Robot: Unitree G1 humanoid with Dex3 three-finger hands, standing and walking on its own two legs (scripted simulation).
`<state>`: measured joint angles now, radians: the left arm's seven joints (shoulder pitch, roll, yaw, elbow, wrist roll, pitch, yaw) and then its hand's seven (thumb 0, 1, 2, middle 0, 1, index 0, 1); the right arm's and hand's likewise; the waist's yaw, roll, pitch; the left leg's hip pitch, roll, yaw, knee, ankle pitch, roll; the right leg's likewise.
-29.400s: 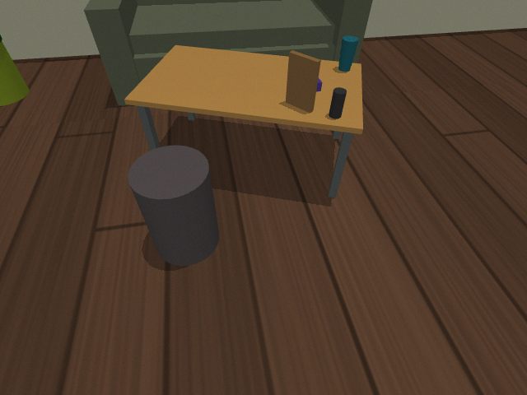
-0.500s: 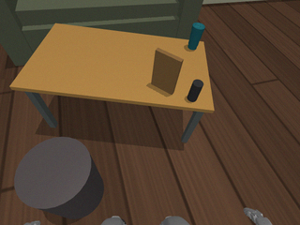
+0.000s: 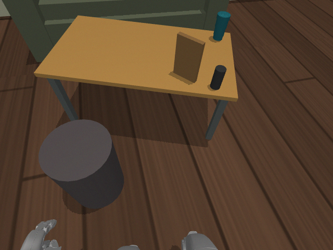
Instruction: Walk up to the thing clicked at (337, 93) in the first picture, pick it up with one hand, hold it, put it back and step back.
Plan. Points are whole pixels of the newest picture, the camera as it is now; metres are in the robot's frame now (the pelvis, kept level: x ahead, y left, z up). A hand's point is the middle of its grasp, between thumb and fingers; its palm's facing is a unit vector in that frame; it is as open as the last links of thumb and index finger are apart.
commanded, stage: step back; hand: right
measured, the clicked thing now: (217, 77) +0.90 -0.27 -0.22
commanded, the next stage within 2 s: stand in 1.40 s
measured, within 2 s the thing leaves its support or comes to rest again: neither
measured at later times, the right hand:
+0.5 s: hand out of the picture -0.07 -0.32 -0.14, palm faces -0.03 +0.91 -0.41, open 7.4 cm
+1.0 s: hand out of the picture -0.05 -0.29 -0.14, palm faces -0.05 +0.92 -0.38, open 7.4 cm
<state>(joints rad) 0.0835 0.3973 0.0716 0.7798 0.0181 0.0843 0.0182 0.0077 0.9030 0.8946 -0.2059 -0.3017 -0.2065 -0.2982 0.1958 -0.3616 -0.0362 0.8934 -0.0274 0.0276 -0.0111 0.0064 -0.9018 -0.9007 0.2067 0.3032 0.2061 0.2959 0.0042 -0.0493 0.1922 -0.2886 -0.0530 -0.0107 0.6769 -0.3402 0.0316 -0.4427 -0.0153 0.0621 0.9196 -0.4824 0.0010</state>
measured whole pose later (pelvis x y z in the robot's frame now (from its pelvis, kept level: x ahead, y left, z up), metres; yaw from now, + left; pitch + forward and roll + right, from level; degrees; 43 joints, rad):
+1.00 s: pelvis -0.14 -0.03 +0.01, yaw +2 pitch -3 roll +0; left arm 0.16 0.35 0.05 1.01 0.03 -0.01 -0.01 0.01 0.90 0.89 -0.21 -0.30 -0.21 -0.30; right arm 0.18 -0.38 -0.05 1.02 -0.03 -0.03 0.00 0.01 -0.90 -0.90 0.21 0.30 0.21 0.30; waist 0.03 0.00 0.06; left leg -0.25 -0.03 -0.01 0.58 -0.26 0.01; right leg -0.22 -0.06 -0.04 0.61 -0.34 0.02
